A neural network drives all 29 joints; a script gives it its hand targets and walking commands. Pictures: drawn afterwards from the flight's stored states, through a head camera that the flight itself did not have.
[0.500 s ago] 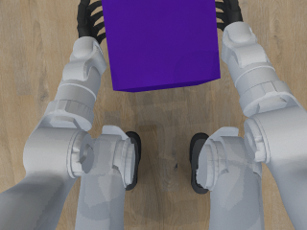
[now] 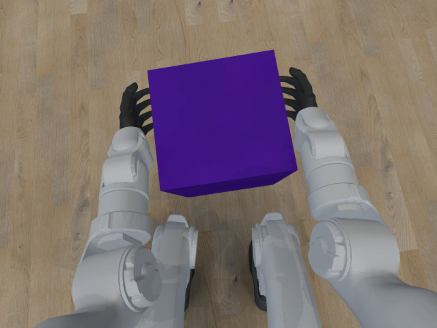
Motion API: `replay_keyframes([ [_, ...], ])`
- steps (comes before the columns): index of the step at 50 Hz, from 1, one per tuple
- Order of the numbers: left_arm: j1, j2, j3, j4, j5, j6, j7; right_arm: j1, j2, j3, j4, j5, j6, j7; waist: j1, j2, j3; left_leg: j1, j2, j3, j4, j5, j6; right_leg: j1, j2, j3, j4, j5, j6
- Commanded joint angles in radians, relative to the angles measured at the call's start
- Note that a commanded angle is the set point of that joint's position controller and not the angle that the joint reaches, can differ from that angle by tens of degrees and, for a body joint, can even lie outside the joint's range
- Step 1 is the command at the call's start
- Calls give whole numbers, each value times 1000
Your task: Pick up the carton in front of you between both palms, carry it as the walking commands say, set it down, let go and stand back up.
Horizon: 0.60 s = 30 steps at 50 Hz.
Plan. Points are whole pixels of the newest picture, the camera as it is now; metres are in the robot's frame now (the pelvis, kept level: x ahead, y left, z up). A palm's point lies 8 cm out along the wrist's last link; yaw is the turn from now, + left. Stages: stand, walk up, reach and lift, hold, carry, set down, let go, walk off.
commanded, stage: reach and lift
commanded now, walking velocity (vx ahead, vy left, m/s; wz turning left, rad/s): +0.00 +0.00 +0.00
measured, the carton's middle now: (222, 138) +0.47 -0.01 -0.14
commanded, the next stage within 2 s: none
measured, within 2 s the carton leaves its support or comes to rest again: neither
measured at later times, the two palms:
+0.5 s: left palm (88, 105) +0.43 +0.15 +0.10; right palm (349, 92) +0.44 -0.15 +0.09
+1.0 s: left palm out of the picture +0.40 +0.15 +0.25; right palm out of the picture +0.40 -0.15 +0.25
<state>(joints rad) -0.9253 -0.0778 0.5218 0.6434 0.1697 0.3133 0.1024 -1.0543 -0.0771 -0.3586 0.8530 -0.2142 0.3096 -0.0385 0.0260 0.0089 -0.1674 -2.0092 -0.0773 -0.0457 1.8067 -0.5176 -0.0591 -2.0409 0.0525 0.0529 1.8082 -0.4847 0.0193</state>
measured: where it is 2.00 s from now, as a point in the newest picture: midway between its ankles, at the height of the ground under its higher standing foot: (221, 287)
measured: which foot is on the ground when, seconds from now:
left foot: down 0.00-1.00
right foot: down 0.00-1.00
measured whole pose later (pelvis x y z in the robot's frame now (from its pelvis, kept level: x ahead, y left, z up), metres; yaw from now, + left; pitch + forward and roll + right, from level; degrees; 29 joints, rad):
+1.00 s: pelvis +0.09 +0.01 +0.26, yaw -2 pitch +11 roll +0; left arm -0.32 -0.16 0.31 0.48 0.20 0.40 0.05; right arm -0.32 0.12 -0.27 0.52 -0.20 0.41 -0.05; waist 0.01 0.01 -0.14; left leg -0.61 -0.03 -0.07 0.78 -0.36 -0.01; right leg -0.63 0.03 0.06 0.77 -0.33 0.01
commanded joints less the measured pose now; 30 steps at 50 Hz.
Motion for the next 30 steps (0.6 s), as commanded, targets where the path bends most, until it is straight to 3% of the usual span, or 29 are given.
replay_keyframes([
  [1,-692,-1024,-606,-22,-146,-8,-247,-534,1112,437,-88,159,-16,246,-6,-36,-1016,508,-114,127,-229,160,16,683,121,-104,-225,149,-21],
  [10,-541,-1068,-749,-88,-207,17,-258,-431,1186,617,-232,246,12,233,4,-74,-1028,671,-111,96,-345,201,22,887,122,-84,-344,203,-1],
  [30,-191,-1110,-748,-27,-138,15,-282,-93,1245,605,-230,187,-1,227,-7,-29,-679,1048,-85,16,-718,231,44,1245,97,-8,-721,232,-17],
])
